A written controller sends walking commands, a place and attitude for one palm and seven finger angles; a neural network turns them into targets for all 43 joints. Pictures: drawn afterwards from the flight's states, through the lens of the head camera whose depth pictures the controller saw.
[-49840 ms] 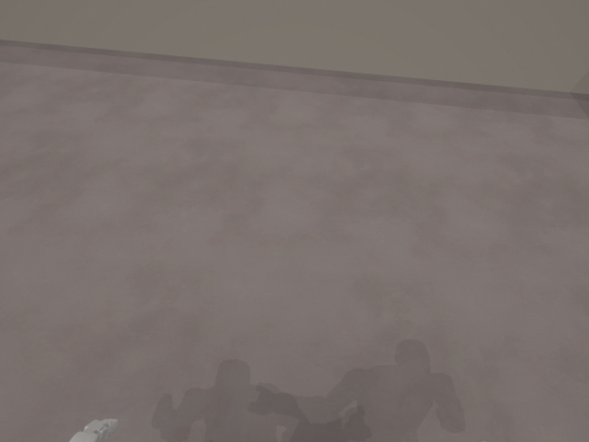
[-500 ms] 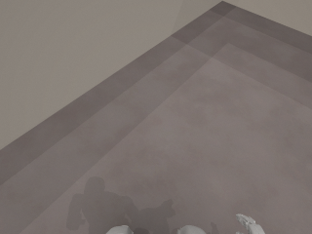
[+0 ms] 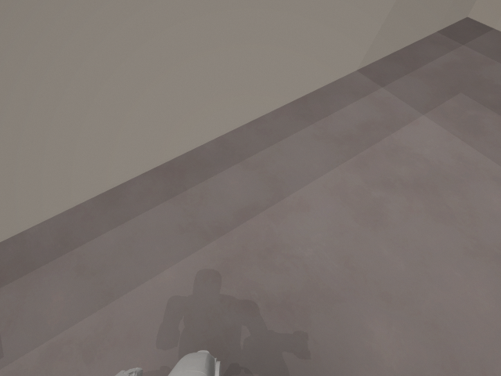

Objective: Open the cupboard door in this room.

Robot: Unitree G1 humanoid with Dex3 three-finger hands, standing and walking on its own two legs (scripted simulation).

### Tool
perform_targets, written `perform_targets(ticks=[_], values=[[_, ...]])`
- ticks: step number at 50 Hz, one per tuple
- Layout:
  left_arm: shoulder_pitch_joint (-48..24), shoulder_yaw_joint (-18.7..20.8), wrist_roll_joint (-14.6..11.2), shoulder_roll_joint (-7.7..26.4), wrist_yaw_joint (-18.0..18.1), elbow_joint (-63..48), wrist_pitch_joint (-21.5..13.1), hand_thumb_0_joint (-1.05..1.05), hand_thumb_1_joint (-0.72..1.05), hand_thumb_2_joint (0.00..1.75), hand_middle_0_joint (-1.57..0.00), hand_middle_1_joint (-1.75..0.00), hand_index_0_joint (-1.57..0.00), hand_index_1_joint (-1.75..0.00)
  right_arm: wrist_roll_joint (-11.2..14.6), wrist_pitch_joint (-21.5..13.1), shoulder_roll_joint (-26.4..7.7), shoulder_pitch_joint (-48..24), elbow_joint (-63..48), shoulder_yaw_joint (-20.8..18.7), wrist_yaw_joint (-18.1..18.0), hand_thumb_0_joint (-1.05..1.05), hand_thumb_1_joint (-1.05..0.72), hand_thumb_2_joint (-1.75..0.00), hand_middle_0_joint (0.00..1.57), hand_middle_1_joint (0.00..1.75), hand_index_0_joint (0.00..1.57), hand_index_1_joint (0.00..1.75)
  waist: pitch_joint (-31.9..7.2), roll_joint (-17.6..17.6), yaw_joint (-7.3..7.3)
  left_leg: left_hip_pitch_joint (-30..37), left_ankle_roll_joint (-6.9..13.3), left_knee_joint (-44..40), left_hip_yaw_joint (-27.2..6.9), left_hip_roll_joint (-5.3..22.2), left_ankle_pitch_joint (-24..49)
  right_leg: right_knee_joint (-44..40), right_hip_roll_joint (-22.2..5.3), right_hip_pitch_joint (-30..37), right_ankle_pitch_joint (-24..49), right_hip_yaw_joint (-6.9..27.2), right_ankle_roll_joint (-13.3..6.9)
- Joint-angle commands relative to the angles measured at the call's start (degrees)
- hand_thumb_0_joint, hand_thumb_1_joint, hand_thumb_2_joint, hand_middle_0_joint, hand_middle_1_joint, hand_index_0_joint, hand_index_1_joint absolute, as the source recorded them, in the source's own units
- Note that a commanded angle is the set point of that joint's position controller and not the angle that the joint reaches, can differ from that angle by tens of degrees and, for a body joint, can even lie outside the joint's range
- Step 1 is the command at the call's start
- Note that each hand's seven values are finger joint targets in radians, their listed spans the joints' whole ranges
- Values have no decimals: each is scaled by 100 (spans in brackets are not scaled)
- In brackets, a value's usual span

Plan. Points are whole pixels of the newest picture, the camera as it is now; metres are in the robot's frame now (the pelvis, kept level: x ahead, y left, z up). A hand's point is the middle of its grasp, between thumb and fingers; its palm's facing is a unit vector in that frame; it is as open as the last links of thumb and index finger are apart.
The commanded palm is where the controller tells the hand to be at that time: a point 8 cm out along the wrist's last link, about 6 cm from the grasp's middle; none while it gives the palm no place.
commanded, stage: turn to face it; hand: left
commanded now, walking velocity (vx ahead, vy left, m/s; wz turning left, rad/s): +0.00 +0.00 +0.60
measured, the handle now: out of the picture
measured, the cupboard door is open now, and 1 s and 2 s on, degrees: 44 44 44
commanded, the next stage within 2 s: none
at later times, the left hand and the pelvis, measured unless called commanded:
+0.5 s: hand out of the picture +0.07 +0.23 -0.16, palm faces +0.29 -0.91 -0.29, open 7.4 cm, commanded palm none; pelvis +0.02 -0.01 -0.01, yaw +17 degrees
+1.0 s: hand out of the picture -0.06 +0.19 -0.20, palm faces +0.60 -0.76 -0.25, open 7.4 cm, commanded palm none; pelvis +0.04 -0.01 -0.02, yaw +37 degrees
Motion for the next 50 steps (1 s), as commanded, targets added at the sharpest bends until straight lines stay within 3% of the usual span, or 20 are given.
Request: perform_targets(ticks=[1, 5, 6, 7, 8, 9, 13, 21, 24, 25, 26, 27, 30, 34, 40, 44, 45, 46, 48, 50], values=[[499, 418, 19, 1373, 76, -180, -102, 0, 90, 90, -20, -30, -20, -30, 52, -202, -161, -552, -593, 17, 12, 0, -90, -90, 20, 30, 20, 30, -906, -1043, 414, -25, 74, -1125, 296, 18, -149, -275, -1397, 1324, 3877, 617, -562], [276, 459, -38, 1403, 20, -173, -61, 0, 90, 90, -20, -30, -20, -30, 23, -254, -358, -1, -486, -34, -16, 0, -90, -90, 20, 30, 20, 30, -1040, -898, 67, 1309, 239, -2647, 442, -101, 1007, 501, -1296, 615, 3260, 154, -171], [188, 438, -83, 1279, -4, -238, -40, 0, 90, 90, -20, -30, -20, -30, -1, -294, -649, 374, -397, -119, -31, 0, -90, -90, 20, 30, 20, 30, -1257, -153, -166, 2273, 430, -3084, 11, 248, 2042, 1312, -1104, -116, 2501, -71, 98], [63, 350, -129, 879, -52, -460, 6, 0, 90, 90, -20, -30, -20, -30, -57, -331, -1321, 757, -371, -291, -78, 0, -90, -90, 20, 30, 20, 30, -1420, 1645, -383, 3124, 1282, -3313, -2308, 1868, 4058, 2698, -194, -1810, -1079, -237, 570], [-425, 265, -77, 805, -14, -660, 75, 0, 90, 90, -20, -30, -20, -30, -27, -283, -1512, 1091, -254, -330, -135, 0, -90, -90, 20, 30, 20, 30, -1395, 1603, -509, 3049, 1819, -3306, -2644, 2359, 5246, 3514, 9, -2258, -2230, 469, 547], [-457, 296, -58, 899, -3, -729, 105, 0, 90, 90, -20, -30, -20, -30, -59, -281, -1484, 972, -284, -297, -165, 0, -90, -90, 20, 30, 20, 30, -1309, 1117, -400, 2691, 1937, -3347, -2329, 2383, 4343, 3834, -84, -2232, -1985, 817, 478], [-278, 343, -21, 890, -75, -328, 170, 0, 90, 90, -20, -30, -20, -30, -53, -370, -1011, 70, -520, -153, -268, 0, -90, -90, 20, 30, 20, 30, -808, 1167, 50, 1718, 1339, -3610, -1685, 1321, 3130, 3742, 42, -2024, -717, 1035, 542], [-334, 283, -78, 768, -59, -437, 117, 0, 90, 90, -20, -30, -20, -30, -77, -333, -1093, 146, -501, -224, -234, 0, -90, -90, 20, 30, 20, 30, -952, 1023, 35, 1630, 1324, -3295, -1951, 1079, 3354, 1625, 534, -1031, -814, 786, 536], [223, 328, -103, 875, -34, -319, 20, 0, 90, 90, -20, -30, -20, -30, -12, -295, -1012, -166, -601, -241, -226, 0, -90, -90, 20, 30, 20, 30, -1104, 969, 327, 946, 1020, -2749, -1960, 766, 3067, -24, 643, 315, 227, 710, 471], [493, 405, -51, 1164, 7, -279, -47, 0, 90, 90, -20, -30, -20, -30, 42, -300, -762, -194, -657, -224, -204, 0, -90, -90, 20, 30, 20, 30, -1203, 178, 478, 203, 688, -2170, -1636, 344, 1952, -868, 1, 1168, 557, 1289, 322], [598, 516, 38, 1750, 60, -267, -89, 0, 90, 90, -20, -30, -20, -30, 71, -310, -348, -154, -783, -155, -171, 0, -90, -90, 20, 30, 20, 30, -1096, -1677, 517, -868, 186, -704, -523, -583, -457, -1272, -1673, 1609, 1269, 3004, -314], [586, 470, 3, 1790, 82, -286, -77, 0, 90, 90, -20, -30, -20, -30, 27, -284, -599, -277, -799, -186, -152, 0, -90, -90, 20, 30, 20, 30, -990, -1597, 550, -811, 207, 660, -650, -345, -1234, -1221, -2262, 903, 1863, 3184, -830], [-192, 308, -45, 1128, 97, -435, -59, 0, 90, 90, -20, -30, -20, -30, -8, -145, -506, -138, -487, -178, -78, 0, -90, -90, 20, 30, 20, 30, -567, -1155, 94, -830, 91, 1652, -580, 40, -199, -896, -1300, 517, 2372, 1649, -659], [151, 312, -33, 1094, 89, -358, -114, 0, 90, 90, -20, -30, -20, -30, 22, -119, -254, -345, -471, -71, 0, 0, -90, -90, 20, 30, 20, 30, -759, -953, 207, -662, -25, 580, -125, 52, 61, -636, -1082, 1154, 3582, 717, -443], [541, 419, 18, 1342, 69, -156, -93, 0, 90, 90, -20, -30, -20, -30, 44, -196, -175, -699, -583, 28, 22, 0, -90, -90, 20, 30, 20, 30, -794, -1168, 425, -41, 98, -1171, 344, -25, -47, -225, -1340, 1398, 4230, 448, -499], [282, 452, -48, 1409, 12, -184, -71, 0, 90, 90, -20, -30, -20, -30, 2, -258, -423, 3, -471, -47, -8, 0, -90, -90, 20, 30, 20, 30, -1037, -809, -38, 1520, 303, -2709, 485, -163, 1161, 792, -1268, 564, 3617, -10, -119], [201, 434, -89, 1226, -16, -281, -45, 0, 90, 90, -20, -30, -20, -30, -32, -304, -839, 456, -364, -158, -34, 0, -90, -90, 20, 30, 20, 30, -1368, 148, -301, 2600, 597, -3073, -333, 489, 2314, 1833, -959, -395, 2273, -220, 174], [-5, 306, -135, 783, -64, -527, -11, 0, 90, 90, -20, -30, -20, -30, -67, -330, -1503, 878, -335, -338, -88, 0, -90, -90, 20, 30, 20, 30, -1508, 1965, -526, 3288, 1556, -3324, -2716, 2172, 4701, 3300, -37, -2067, -1981, -151, 604], [-453, 300, -62, 897, -4, -768, 96, 0, 90, 90, -20, -30, -20, -30, -38, -289, -1492, 910, -317, -290, -168, 0, -90, -90, 20, 30, 20, 30, -1275, 720, -422, 2613, 1945, -3336, -2386, 2356, 4239, 3983, -113, -2174, -1961, 794, 458], [-379, 355, -37, 870, -15, -432, 148, 0, 90, 90, -20, -30, -20, -30, -59, -328, -1139, 263, -473, -204, -256, 0, -90, -90, 20, 30, 20, 30, -946, 1324, -145, 1875, 1560, -3605, -2049, 1637, 3132, 4036, -63, -2100, -1188, 1027, 510]])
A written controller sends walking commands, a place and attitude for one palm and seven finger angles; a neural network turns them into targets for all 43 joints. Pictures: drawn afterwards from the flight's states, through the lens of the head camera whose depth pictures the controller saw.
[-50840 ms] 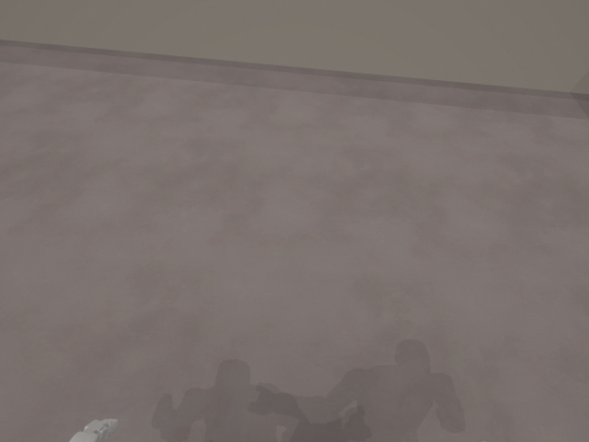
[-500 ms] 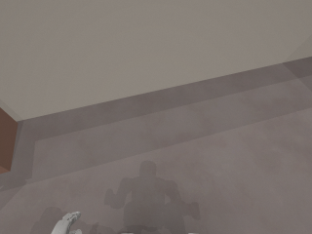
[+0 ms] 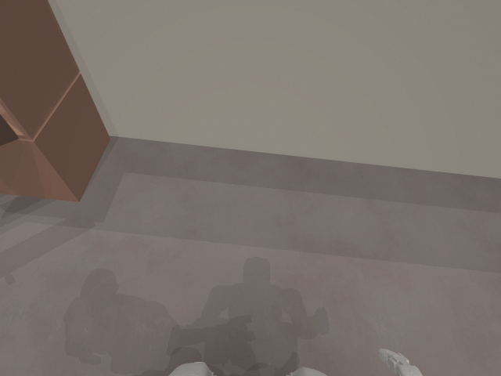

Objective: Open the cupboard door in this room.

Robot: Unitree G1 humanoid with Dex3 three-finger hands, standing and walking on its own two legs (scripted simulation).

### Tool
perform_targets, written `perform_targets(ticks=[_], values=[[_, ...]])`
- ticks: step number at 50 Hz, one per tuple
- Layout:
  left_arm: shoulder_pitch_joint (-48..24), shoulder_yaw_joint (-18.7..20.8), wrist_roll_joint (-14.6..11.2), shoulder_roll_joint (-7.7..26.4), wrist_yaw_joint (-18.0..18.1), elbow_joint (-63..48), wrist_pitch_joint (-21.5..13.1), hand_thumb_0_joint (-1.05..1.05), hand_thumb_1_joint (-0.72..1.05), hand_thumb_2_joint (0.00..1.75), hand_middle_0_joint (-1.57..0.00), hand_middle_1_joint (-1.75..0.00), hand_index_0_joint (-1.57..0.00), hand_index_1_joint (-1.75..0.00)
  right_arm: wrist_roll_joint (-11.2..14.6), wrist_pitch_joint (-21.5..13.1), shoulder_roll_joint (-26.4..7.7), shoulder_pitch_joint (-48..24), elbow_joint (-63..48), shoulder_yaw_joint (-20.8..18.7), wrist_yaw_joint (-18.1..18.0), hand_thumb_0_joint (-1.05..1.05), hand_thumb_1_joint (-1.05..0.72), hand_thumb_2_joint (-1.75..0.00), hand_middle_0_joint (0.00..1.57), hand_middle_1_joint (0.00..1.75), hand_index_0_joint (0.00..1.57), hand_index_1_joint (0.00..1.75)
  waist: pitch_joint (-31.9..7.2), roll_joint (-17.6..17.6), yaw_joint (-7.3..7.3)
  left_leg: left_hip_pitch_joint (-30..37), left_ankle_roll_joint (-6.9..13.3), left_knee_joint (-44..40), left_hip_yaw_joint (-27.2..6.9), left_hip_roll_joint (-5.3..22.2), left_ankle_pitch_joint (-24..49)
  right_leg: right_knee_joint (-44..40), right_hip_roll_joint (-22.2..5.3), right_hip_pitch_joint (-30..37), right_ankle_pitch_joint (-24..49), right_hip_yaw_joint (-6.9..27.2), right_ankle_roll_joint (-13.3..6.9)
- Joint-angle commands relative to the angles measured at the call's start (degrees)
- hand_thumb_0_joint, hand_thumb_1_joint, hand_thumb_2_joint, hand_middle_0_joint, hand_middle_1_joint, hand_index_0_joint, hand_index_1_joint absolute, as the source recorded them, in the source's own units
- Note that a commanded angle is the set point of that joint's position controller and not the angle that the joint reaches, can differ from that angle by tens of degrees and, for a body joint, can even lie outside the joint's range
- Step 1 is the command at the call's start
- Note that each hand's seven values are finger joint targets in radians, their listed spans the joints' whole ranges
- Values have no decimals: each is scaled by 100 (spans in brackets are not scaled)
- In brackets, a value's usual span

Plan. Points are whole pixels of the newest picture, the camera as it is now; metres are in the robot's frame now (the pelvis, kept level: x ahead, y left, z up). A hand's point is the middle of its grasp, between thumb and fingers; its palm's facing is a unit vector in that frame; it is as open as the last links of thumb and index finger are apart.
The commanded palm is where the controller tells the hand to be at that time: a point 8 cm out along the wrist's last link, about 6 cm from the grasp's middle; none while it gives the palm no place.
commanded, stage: turn to face it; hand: left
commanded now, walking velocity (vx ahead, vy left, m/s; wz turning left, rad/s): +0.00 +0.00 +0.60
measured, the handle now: out of the picture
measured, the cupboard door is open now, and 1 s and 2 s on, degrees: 44 44 44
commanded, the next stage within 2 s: take the last steps up to it in 1.24 s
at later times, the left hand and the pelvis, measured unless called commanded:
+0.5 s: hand out of the picture +0.06 +0.15 -0.13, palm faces +0.26 -0.92 -0.29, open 7.4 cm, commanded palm none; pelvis +0.02 -0.06 +0.02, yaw +17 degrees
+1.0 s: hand out of the picture -0.04 +0.19 -0.15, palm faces +0.57 -0.78 -0.26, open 7.4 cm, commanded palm none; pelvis +0.02 -0.03 +0.01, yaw +33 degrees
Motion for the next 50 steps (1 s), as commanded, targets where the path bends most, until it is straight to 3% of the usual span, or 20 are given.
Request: perform_targets(ticks=[1, 4, 12, 15, 16, 17, 18, 19, 21, 23, 33, 35, 37, 38, 39, 40, 41, 43, 46, 50], values=[[-390, 140, 14, 442, -23, -620, -121, 0, 90, 90, -20, -30, -20, -30, -11, -29, -1174, 418, -253, -290, -207, 0, -90, -90, 20, 30, 20, 30, -812, 1492, -218, 867, 732, -1825, -2021, 1608, 1821, 1030, 70, -1071, 695, 780, 94], [-150, 148, 33, 398, -68, -498, -116, 0, 90, 90, -20, -30, -20, -30, -5, -85, -1102, 350, -284, -261, -197, 0, -90, -90, 20, 30, 20, 30, -879, 1058, -48, 777, 593, -1926, -1831, 1333, 1342, 667, 187, -886, 1098, 730, 136], [-506, 78, -22, 294, -27, -749, -185, 0, 90, 90, -20, -30, -20, -30, -37, -28, -1143, 594, -202, -353, -165, 0, -90, -90, 20, 30, 20, 30, -962, 1345, -195, 811, 672, -1561, -2308, 1217, 1807, -1302, 595, -205, 740, 593, 110], [30, 107, -63, 352, 0, -625, -268, 0, 90, 90, -20, -30, -20, -30, 12, 6, -1099, 314, -290, -383, -167, 0, -90, -90, 20, 30, 20, 30, -1152, 1283, 73, 273, 435, -1039, -2338, 968, 2026, -2821, 766, 1047, 1516, 488, 45], [311, 157, -45, 566, 34, -577, -329, 0, 90, 90, -20, -30, -20, -30, 63, 6, -919, 258, -338, -367, -153, 0, -90, -90, 20, 30, 20, 30, -1254, 745, 234, -332, 158, -583, -2157, 661, 1362, -3721, 423, 1894, 1972, 791, -30], [455, 275, 56, 1095, 87, -546, -386, 0, 90, 90, -20, -30, -20, -30, 121, -11, -511, 343, -424, -319, -119, 0, -90, -90, 20, 30, 20, 30, -1305, -980, 283, -1445, -333, 639, -1172, -165, -448, -4349, -1093, 2645, 2156, 2294, -503], [363, 271, 61, 1341, 108, -616, -367, 0, 90, 90, -20, -30, -20, -30, 83, -3, -593, 235, -499, -331, -99, 0, -90, -90, 20, 30, 20, 30, -1128, -1420, 298, -1555, -509, 2062, -746, -328, -1875, -4381, -2164, 1984, 2972, 2931, -1114], [150, 202, 30, 1101, 126, -660, -361, 0, 90, 90, -20, -30, -20, -30, 42, 37, -681, 263, -439, -332, -69, 0, -90, -90, 20, 30, 20, 30, -914, -861, 158, -1509, -451, 2920, -943, -61, -1692, -4240, -1995, 1523, 3063, 2451, -1322], [-322, 60, -16, 608, 119, -683, -398, 0, 90, 90, -20, -30, -20, -30, 8, 143, -623, 345, -127, -347, -31, 0, -90, -90, 20, 30, 20, 30, -537, -823, -138, -1596, -587, 3518, -834, 163, -979, -3962, -1218, 1381, 3979, 1543, -1032], [-268, 45, -19, 506, 110, -677, -413, 0, 90, 90, -20, -30, -20, -30, 41, 176, -445, 372, -90, -274, 22, 0, -90, -90, 20, 30, 20, 30, -646, -731, -159, -1544, -670, 3253, -585, 186, -699, -3778, -960, 1677, 4796, 774, -862], [477, 188, 68, 841, 94, -342, -391, 0, 90, 90, -20, -30, -20, -30, 77, 117, -277, -336, -264, -111, 66, 0, -90, -90, 20, 30, 20, 30, -826, -889, 248, -653, -566, 691, 164, 155, -888, -3228, -1315, 2271, 5637, 183, -926], [365, 216, 51, 928, 70, -357, -385, 0, 90, 90, -20, -30, -20, -30, 77, 87, -340, -102, -229, -128, 47, 0, -90, -90, 20, 30, 20, 30, -891, -785, 87, -124, -484, 82, 296, 72, -557, -2957, -1355, 2023, 5534, 23, -830], [150, 217, -26, 940, 24, -390, -371, 0, 90, 90, -20, -30, -20, -30, 32, 35, -601, 485, -101, -194, 27, 0, -90, -90, 20, 30, 20, 30, -1124, -360, -317, 1208, -324, -1040, 249, 62, 679, -1959, -1152, 1241, 4988, -365, -457], [124, 166, -55, 666, -13, -516, -350, 0, 90, 90, -20, -30, -20, -30, -4, -12, -1101, 853, -49, -322, -1, 0, -90, -90, 20, 30, 20, 30, -1499, 881, -493, 2267, 100, -1243, -1030, 1078, 1908, -824, -623, 99, 3037, -579, -121], [-223, 32, -89, 284, -20, -772, -304, 0, 90, 90, -20, -30, -20, -30, -7, -5, -1679, 1269, -7, -460, -67, 0, -90, -90, 20, 30, 20, 30, -1551, 2225, -733, 2541, 1022, -1459, -2941, 2464, 4396, 451, 106, -1155, -660, -270, 159], [-423, 54, -30, 451, 37, -850, -197, 0, 90, 90, -20, -30, -20, -30, 15, 36, -1649, 1354, 92, -421, -108, 0, -90, -90, 20, 30, 20, 30, -1522, 1430, -667, 2263, 1301, -1383, -2621, 2638, 4194, 858, 19, -1176, -690, 478, 37], [-416, 80, -10, 440, 39, -854, -179, 0, 90, 90, -20, -30, -20, -30, -13, 3, -1527, 1079, -33, -375, -135, 0, -90, -90, 20, 30, 20, 30, -1252, 1182, -525, 1693, 1194, -1574, -2332, 2373, 2781, 913, -16, -1104, -315, 513, 15], [-363, 104, 23, 420, -11, -556, -124, 0, 90, 90, -20, -30, -20, -30, -30, -24, -1179, 382, -206, -275, -202, 0, -90, -90, 20, 30, 20, 30, -823, 1575, -242, 878, 833, -1831, -2015, 1791, 1610, 904, -9, -1008, 461, 704, 52], [-59, 102, 32, 349, -65, -370, -91, 0, 90, 90, -20, -30, -20, -30, -19, -83, -1028, 279, -240, -189, -216, 0, -90, -90, 20, 30, 20, 30, -599, 1062, -36, 605, 642, -2005, -1721, 1439, 1431, 642, 164, -822, 1001, 642, 73], [-100, 64, 19, 263, -52, -380, -106, 0, 90, 90, -20, -30, -20, -30, -15, -91, -986, 497, -144, -191, -209, 0, -90, -90, 20, 30, 20, 30, -832, 1052, -91, 836, 712, -1934, -1734, 1365, 1548, -99, 316, -597, 975, 583, 99]])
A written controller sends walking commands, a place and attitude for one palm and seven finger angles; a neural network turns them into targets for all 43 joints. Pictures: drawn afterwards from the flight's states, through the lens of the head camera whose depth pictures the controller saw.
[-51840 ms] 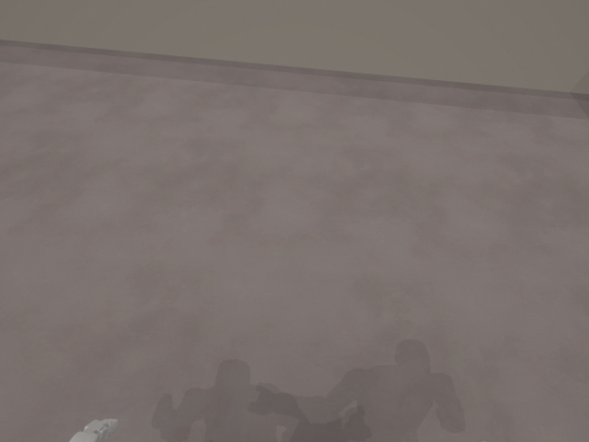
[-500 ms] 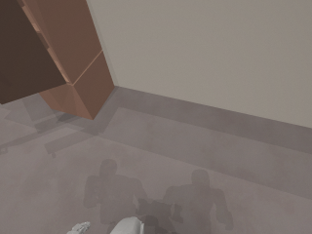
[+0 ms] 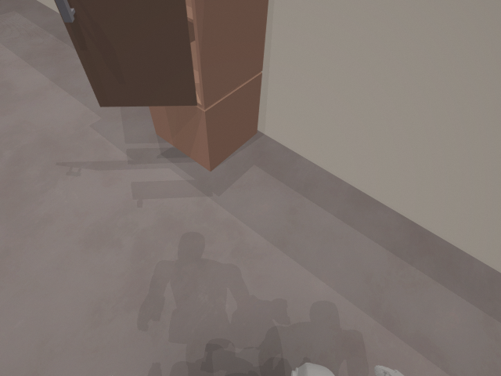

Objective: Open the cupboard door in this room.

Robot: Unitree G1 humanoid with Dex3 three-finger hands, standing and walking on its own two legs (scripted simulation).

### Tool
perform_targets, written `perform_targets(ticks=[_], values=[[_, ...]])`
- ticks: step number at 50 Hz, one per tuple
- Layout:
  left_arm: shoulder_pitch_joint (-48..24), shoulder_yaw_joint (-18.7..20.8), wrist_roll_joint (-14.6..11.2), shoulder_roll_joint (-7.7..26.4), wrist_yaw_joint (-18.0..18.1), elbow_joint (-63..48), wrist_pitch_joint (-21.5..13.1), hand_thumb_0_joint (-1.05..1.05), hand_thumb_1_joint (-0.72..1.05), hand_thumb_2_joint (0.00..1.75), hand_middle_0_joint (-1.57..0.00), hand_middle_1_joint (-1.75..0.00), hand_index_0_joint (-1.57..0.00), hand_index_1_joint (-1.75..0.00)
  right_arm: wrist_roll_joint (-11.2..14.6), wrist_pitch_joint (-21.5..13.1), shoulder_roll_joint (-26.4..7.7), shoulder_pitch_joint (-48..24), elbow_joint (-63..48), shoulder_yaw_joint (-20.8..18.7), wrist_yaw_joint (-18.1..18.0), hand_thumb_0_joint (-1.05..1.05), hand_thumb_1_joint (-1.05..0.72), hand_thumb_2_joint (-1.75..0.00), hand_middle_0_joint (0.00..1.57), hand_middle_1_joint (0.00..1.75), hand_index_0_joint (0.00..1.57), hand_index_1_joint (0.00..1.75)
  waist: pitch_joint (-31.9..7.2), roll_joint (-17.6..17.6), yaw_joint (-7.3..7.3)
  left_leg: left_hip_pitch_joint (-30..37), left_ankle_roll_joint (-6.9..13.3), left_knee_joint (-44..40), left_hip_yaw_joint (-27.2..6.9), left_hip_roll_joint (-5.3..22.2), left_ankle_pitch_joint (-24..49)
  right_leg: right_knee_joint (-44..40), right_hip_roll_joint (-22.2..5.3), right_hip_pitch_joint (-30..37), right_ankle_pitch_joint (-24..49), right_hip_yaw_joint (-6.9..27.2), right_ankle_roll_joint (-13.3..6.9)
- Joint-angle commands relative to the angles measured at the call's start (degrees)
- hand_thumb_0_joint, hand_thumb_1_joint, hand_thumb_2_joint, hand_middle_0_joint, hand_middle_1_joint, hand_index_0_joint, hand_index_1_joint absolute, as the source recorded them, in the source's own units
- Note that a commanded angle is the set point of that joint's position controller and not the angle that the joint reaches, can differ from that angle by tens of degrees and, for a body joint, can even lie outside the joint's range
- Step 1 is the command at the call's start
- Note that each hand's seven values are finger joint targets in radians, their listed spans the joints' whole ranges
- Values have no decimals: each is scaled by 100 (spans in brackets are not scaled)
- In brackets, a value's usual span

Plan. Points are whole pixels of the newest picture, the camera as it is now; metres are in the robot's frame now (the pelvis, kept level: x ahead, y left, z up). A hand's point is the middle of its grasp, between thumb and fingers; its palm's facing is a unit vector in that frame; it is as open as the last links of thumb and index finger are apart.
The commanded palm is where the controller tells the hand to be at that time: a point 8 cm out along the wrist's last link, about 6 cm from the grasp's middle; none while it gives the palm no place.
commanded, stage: turn to face it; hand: left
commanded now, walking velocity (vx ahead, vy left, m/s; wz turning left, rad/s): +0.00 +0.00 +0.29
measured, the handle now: out of the picture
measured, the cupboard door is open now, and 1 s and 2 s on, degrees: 44 44 44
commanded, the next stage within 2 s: take the last steps up to it in 0.24 s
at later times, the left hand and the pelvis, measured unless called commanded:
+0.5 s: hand out of the picture +0.02 +0.14 -0.15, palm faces +0.21 -0.95 -0.25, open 7.3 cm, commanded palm none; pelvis +0.02 -0.05 +0.01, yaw +10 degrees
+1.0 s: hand out of the picture +0.10 +0.28 -0.16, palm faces +0.33 -0.92 -0.20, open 7.4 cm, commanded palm none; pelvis +0.11 +0.08 +0.01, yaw +17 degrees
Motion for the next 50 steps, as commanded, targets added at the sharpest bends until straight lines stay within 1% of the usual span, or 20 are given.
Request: perform_targets(ticks=[1, 5, 8, 9, 10, 11, 12, 13, 16, 19, 23, 28, 33, 35, 36, 37, 38, 40, 43, 50], values=[[61, 30, -27, 252, 16, -367, -101, 0, 90, 90, -20, -30, -20, -30, 4, -76, -1102, 295, -240, -318, -84, 0, -90, -90, 20, 30, 20, 30, -641, 936, -190, 492, 753, -1099, -1437, 1464, 1136, -660, 143, 112, -31, -14, 29], [37, -14, -52, 156, 29, -399, -168, 0, 90, 90, -20, -30, -20, -30, -13, -44, -1056, 348, -171, -335, -85, 0, -90, -90, 20, 30, 20, 30, -750, 1192, -217, 525, 737, -811, -1565, 1397, 1611, -1750, 400, 684, -192, -157, -29], [547, 12, -76, 227, 62, -199, -277, 0, 90, 90, -20, -30, -20, -30, 58, -39, -955, 197, -145, -331, -86, 0, -90, -90, 20, 30, 20, 30, -893, 888, 55, 78, 431, -239, -1444, 1129, 1685, -3372, 471, 1858, 981, -197, -74], [718, 49, -52, 443, 101, -140, -354, 0, 90, 90, -20, -30, -20, -30, 108, -53, -726, 240, -155, -307, -67, 0, -90, -90, 20, 30, 20, 30, -993, 221, 117, -434, 122, 298, -1169, 771, 1041, -4103, -48, 2591, 1421, 340, -209], [820, 150, 20, 925, 144, -95, -406, 0, 90, 90, -20, -30, -20, -30, 145, -67, -361, 261, -238, -247, -39, 0, -90, -90, 20, 30, 20, 30, -896, -1312, 122, -1357, -325, 1343, -268, -82, -778, -4375, -1397, 2975, 2272, 1744, -738], [795, 126, 7, 1054, 145, -138, -403, 0, 90, 90, -20, -30, -20, -30, 122, 2, -529, 92, -290, -275, -31, 0, -90, -90, 20, 30, 20, 30, -679, -1336, 197, -1325, -378, 2508, -334, -70, -2208, -4501, -2141, 2213, 2676, 2063, -1344], [503, 68, -3, 767, 174, -173, -411, 0, 90, 90, -20, -30, -20, -30, 78, 48, -548, 123, -175, -308, -21, 0, -90, -90, 20, 30, 20, 30, -424, -977, 37, -1480, -362, 3208, -542, 70, -1939, -4449, -1821, 2016, 2786, 1654, -1459], [266, 62, -10, 568, 203, -184, -400, 0, 90, 90, -20, -30, -20, -30, 67, 95, -530, 219, -29, -331, -15, 0, -90, -90, 20, 30, 20, 30, -337, -1238, -79, -1539, -393, 3570, -520, 166, -1697, -4400, -1575, 1948, 3028, 1368, -1383], [327, -7, -55, 391, 162, -137, -456, 0, 90, 90, -20, -30, -20, -30, 86, 126, -362, 239, 164, -271, 25, 0, -90, -90, 20, 30, 20, 30, -356, -745, -119, -1585, -534, 3644, -291, 195, -1188, -4080, -1091, 2353, 4191, 447, -1121], [727, 17, -30, 395, 159, 39, -512, 0, 90, 90, -20, -30, -20, -30, 81, 85, -238, 82, 225, -213, 49, 0, -90, -90, 20, 30, 20, 30, -535, -704, 65, -1566, -586, 2974, -74, 215, -1111, -4103, -1138, 2946, 4199, 316, -1048], [1166, 71, -9, 461, 117, 322, -576, 0, 90, 90, -20, -30, -20, -30, 65, 42, -246, -295, 157, -211, 114, 0, -90, -90, 20, 30, 20, 30, -351, -717, 299, -1770, -582, 2592, 30, 321, -1061, -4482, -1479, 3142, 2962, 587, -1158], [1267, 128, 38, 530, 66, 523, -625, 0, 90, 90, -20, -30, -20, -30, 57, -15, -280, -687, 17, -202, 209, 0, -90, -90, 20, 30, 20, 30, -56, -758, 348, -1862, -535, 2018, 102, 493, -957, -4823, -1749, 3015, 1571, 587, -1228], [1106, 162, 58, 667, 10, 667, -618, 0, 90, 90, -20, -30, -20, -30, 76, -111, -208, -646, -53, -139, 268, 0, -90, -90, 20, 30, 20, 30, -33, -845, 197, -726, -378, 752, 490, 302, -793, -4505, -1677, 2376, 1615, 38, -1000], [816, 174, 16, 745, -14, 647, -602, 0, 90, 90, -20, -30, -20, -30, 45, -189, -322, 138, 185, -143, 218, 0, -90, -90, 20, 30, 20, 30, -261, -539, -224, 702, -291, -148, 897, -21, -225, -3801, -1333, 1722, 1913, -529, -740], [775, 135, -10, 612, -51, 613, -586, 0, 90, 90, -20, -30, -20, -30, 39, -234, -618, 766, 375, -214, 149, 0, -90, -90, 20, 30, 20, 30, -608, 66, -496, 1791, -172, -422, 714, 124, -245, -2742, -1026, 1193, 2034, -849, -562], [819, 54, -63, 236, -105, 465, -560, 0, 90, 90, -20, -30, -20, -30, -23, -282, -1250, 1480, 510, -385, 70, 0, -90, -90, 20, 30, 20, 30, -1090, 1631, -791, 2794, 392, -705, -1252, 1487, -429, -1059, -240, -59, 166, -1281, -238], [314, -31, -34, 74, -83, 167, -540, 0, 90, 90, -20, -30, -20, -30, 3, -236, -1536, 2005, 576, -450, -16, 0, -90, -90, 20, 30, 20, 30, -1083, 1943, -958, 2787, 908, -1225, -2326, 2196, -118, 253, 81, -942, -1282, -785, -245], [-92, -2, 7, 24, -57, 67, -511, 0, 90, 90, -20, -30, -20, -30, 0, -239, -1235, 1580, 492, -345, -72, 0, -90, -90, 20, 30, 20, 30, -409, 949, -697, 1688, 1073, -1570, -2132, 2170, -629, 1094, -212, -1270, -756, -195, -428], [495, -8, 48, -24, -129, 428, -401, 0, 90, 90, -20, -30, -20, -30, 15, -361, -715, 797, 268, -166, -96, 0, -90, -90, 20, 30, 20, 30, -46, 924, -120, 702, 799, -1873, -1290, 1622, -333, 978, -372, -776, 344, -68, -378], [-19, -54, 11, -122, -112, 221, -395, 0, 90, 90, -20, -30, -20, -30, 33, -525, -483, 1546, 647, -121, -104, 0, -90, -90, 20, 30, 20, 30, -56, 452, -100, 1380, 952, -1907, -650, 1421, 1797, -479, -211, -908, 992, -214, -286]])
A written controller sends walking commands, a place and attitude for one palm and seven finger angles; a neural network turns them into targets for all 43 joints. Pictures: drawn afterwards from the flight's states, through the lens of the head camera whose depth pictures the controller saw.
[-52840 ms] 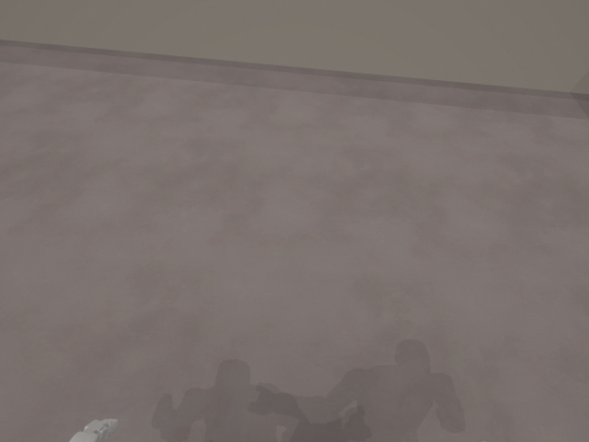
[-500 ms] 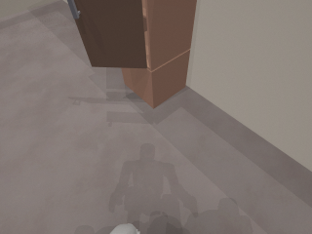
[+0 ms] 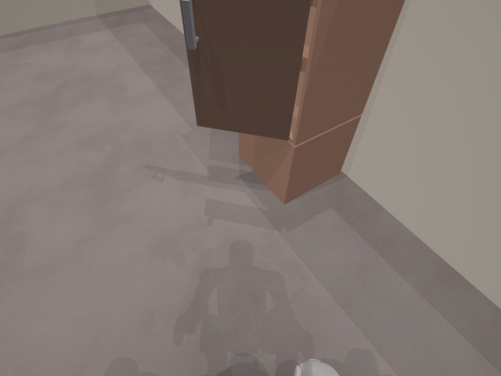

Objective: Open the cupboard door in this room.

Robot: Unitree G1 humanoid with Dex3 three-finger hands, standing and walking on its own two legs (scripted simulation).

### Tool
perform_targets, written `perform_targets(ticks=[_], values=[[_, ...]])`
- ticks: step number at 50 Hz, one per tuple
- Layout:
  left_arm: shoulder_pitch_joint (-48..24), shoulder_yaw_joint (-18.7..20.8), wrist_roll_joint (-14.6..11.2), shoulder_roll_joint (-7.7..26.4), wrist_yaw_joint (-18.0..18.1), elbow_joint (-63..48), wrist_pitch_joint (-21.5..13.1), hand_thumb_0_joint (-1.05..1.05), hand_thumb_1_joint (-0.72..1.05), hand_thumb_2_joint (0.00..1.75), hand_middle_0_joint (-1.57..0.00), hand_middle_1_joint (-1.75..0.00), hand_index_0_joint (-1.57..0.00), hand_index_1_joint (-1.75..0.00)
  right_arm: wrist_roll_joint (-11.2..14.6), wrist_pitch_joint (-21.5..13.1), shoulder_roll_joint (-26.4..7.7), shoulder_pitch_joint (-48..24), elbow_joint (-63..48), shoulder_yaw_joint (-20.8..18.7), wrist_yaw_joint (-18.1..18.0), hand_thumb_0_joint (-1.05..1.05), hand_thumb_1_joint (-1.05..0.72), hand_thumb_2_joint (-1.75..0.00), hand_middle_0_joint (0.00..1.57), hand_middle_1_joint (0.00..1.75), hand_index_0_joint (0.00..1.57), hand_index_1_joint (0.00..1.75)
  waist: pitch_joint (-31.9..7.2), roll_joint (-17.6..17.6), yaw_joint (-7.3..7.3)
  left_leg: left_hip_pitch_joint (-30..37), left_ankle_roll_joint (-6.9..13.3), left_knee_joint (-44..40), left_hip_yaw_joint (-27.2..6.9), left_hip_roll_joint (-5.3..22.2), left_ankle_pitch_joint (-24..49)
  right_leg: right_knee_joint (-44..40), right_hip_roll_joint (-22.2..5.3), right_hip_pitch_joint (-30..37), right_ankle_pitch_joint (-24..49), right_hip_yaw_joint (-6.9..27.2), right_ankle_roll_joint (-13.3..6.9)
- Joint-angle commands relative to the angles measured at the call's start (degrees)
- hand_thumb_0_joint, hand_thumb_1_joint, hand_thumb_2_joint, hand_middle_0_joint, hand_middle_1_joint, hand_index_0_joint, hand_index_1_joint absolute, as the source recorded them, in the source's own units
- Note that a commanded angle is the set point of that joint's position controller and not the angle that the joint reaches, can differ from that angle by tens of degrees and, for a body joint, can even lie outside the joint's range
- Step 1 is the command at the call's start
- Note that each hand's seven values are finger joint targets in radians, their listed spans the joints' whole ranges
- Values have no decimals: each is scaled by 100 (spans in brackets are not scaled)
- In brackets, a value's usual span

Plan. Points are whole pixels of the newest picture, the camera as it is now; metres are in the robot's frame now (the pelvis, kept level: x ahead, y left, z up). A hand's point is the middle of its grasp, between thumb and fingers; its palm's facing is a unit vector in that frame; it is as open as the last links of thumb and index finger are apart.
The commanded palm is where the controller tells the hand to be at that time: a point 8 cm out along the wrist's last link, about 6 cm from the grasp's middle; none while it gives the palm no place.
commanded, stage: take the last steps up to it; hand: left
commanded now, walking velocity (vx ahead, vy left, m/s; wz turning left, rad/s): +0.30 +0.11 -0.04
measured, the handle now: (191, 22) +1.02 +0.26 +0.08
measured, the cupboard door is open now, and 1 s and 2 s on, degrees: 44 44 44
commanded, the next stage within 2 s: come to a stop and stand still in 0.84 s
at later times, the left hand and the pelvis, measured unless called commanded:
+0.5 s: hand (168, 319) +0.24 +0.18 -0.15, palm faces +0.06 -0.97 -0.25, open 7.1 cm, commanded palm none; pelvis +0.20 -0.01 +0.01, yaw +0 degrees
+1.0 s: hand (150, 236) +0.43 +0.28 -0.17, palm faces +0.03 -0.98 -0.20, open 7.3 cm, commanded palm none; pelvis +0.38 +0.09 +0.00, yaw -2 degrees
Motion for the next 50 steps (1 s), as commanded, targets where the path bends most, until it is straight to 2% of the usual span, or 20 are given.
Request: perform_targets(ticks=[1, 7, 10, 11, 12, 13, 14, 16, 20, 31, 33, 34, 35, 36, 37, 38, 41, 44, 47, 50], values=[[-312, 8, -39, 214, 0, -422, -59, 0, 90, 90, -20, -30, -20, -30, 10, -114, -702, 723, -2, -152, -43, 0, -90, -90, 20, 30, 20, 30, 217, 471, -158, 385, 721, -924, -1078, 1738, 2072, -868, 4, -407, 268, 24, 18], [-994, -39, -57, 145, -10, -710, -139, 0, 90, 90, -20, -30, -20, -30, -48, -95, -699, 1223, 357, -109, -55, 0, -90, -90, 20, 30, 20, 30, 375, 536, -301, 591, 596, -523, -850, 1777, 2968, -2167, 330, 250, 139, -222, -226], [259, 51, -48, 350, 17, -370, -234, 0, 90, 90, -20, -30, -20, -30, 14, -91, -794, 1082, 418, -108, -64, 0, -90, -90, 20, 30, 20, 30, -68, 306, 315, 105, 244, 971, -507, 1428, 4151, -3032, 676, 2215, 474, -420, -423], [1119, 161, -24, 653, 54, -130, -303, 0, 90, 90, -20, -30, -20, -30, 84, -120, -752, 979, 364, -118, -46, 0, -90, -90, 20, 30, 20, 30, -562, -11, 674, -834, 11, 2152, -329, 1123, 3453, -3285, 200, 3784, 739, 201, -652], [1874, 315, -6, 1213, 112, 49, -329, 0, 90, 90, -20, -30, -20, -30, 162, -161, -550, 1165, 203, -110, -30, 0, -90, -90, 20, 30, 20, 30, -1237, -1189, 816, -2392, -328, 4012, -38, 179, 106, -3916, -1577, 5228, 1185, 2807, -1409], [1789, 326, -126, 1343, 136, 53, -298, 0, 90, 90, -20, -30, -20, -30, 122, -102, -690, 996, 127, -138, -26, 0, -90, -90, 20, 30, 20, 30, -1093, -911, 608, -2809, -373, 5369, -509, 263, -1767, -4562, -2334, 4741, 1380, 3597, -1762], [1207, 294, -137, 1074, 180, -89, -289, 0, 90, 90, -20, -30, -20, -30, 97, -46, -711, 679, 168, -180, -15, 0, -90, -90, 20, 30, 20, 30, -527, -409, 467, -2945, -347, 5605, -903, 676, -1326, -4781, -2103, 3828, 432, 3165, -1599], [438, 89, -135, 508, 191, -211, -308, 0, 90, 90, -20, -30, -20, -30, 22, 83, -273, 390, 156, -142, 41, 0, -90, -90, 20, 30, 20, 30, 352, -149, 35, -2729, -443, 5084, -877, 1021, -512, -5123, -1482, 2205, 303, 1787, -1063], [497, 25, -108, 262, 139, -49, -451, 0, 90, 90, -20, -30, -20, -30, -17, 233, -18, 742, 313, -125, 131, 0, -90, -90, 20, 30, 20, 30, 49, -483, -207, -2320, -690, 4103, -440, 1072, 137, -5284, -887, 2006, 1108, 469, -767], [1047, 105, -23, 663, 126, 398, -442, 0, 90, 90, -20, -30, -20, -30, 21, 57, -176, -1032, -395, -161, 308, 0, -90, -90, 20, 30, 20, 30, 270, -867, 165, -2201, -660, 1560, 22, 792, 261, -4827, -1050, 2883, 1935, 265, -719], [1035, 115, -37, 712, 137, 448, -403, 0, 90, 90, -20, -30, -20, -30, 9, 12, -306, -781, -321, -182, 274, 0, -90, -90, 20, 30, 20, 30, 198, -707, -37, -1352, -571, 982, 224, 585, 329, -4308, -962, 2637, 2229, 136, -602], [916, 114, -49, 688, 147, 419, -382, 0, 90, 90, -20, -30, -20, -30, -11, -27, -483, -167, -156, -214, 223, 0, -90, -90, 20, 30, 20, 30, -40, -469, -360, -465, -498, 607, 230, 511, 449, -3545, -741, 2361, 2474, -126, -489], [1036, 60, -71, 492, 129, 355, -361, 0, 90, 90, -20, -30, -20, -30, -56, -67, -941, 596, 48, -311, 153, 0, -90, -90, 20, 30, 20, 30, -639, 436, -623, 841, -301, 680, -237, 1061, 898, -2307, -353, 1689, 1677, -413, -314], [1231, 1, -133, 185, 101, 275, -352, 0, 90, 90, -20, -30, -20, -30, -107, -65, -1502, 1202, 153, -457, 73, 0, -90, -90, 20, 30, 20, 30, -1242, 1750, -744, 1890, 305, 472, -2039, 2413, 1538, -700, 446, 439, -1407, -751, -93], [964, -25, -104, 148, 142, 110, -331, 0, 90, 90, -20, -30, -20, -30, -61, 22, -1568, 1397, 160, -439, -11, 0, -90, -90, 20, 30, 20, 30, -1378, 1704, -804, 1938, 669, 126, -2413, 2768, 2072, 515, 509, -7, -1995, -158, -207], [726, -21, -97, 163, 164, -4, -327, 0, 90, 90, -20, -30, -20, -30, -50, 28, -1443, 1058, 43, -393, -12, 0, -90, -90, 20, 30, 20, 30, -894, 1199, -648, 1104, 717, -63, -2212, 2792, 1678, 1079, 294, -111, -1722, 69, -305], [648, 2, -48, 55, 103, 164, -186, 0, 90, 90, -20, -30, -20, -30, -12, -65, -689, 135, -215, -165, -69, 0, -90, -90, 20, 30, 20, 30, -9, 1047, -237, -414, 450, -572, -1307, 2248, 1315, 1051, -22, 14, -606, 306, -215], [978, -10, -48, -75, 84, 244, -99, 0, 90, 90, -20, -30, -20, -30, -10, -153, -621, 122, -167, -116, -91, 0, -90, -90, 20, 30, 20, 30, -249, 670, 7, -369, 450, -666, -786, 2077, 2048, 545, 35, 231, -325, 246, -133], [711, -19, -37, -165, 93, 103, -51, 0, 90, 90, -20, -30, -20, -30, -34, -147, -512, 202, -132, -147, -91, 0, -90, -90, 20, 30, 20, 30, -219, 524, 2, -295, 576, -709, -587, 2067, 2346, -388, 44, 330, -157, 172, -80], [549, -104, -82, -235, 163, 107, -23, 0, 90, 90, -20, -30, -20, -30, -43, -95, -487, 177, -41, -51, -147, 0, -90, -90, 20, 30, 20, 30, -264, 291, 4, -353, 421, -260, -344, 2040, 4103, -1543, 269, 1073, 61, 126, -93]])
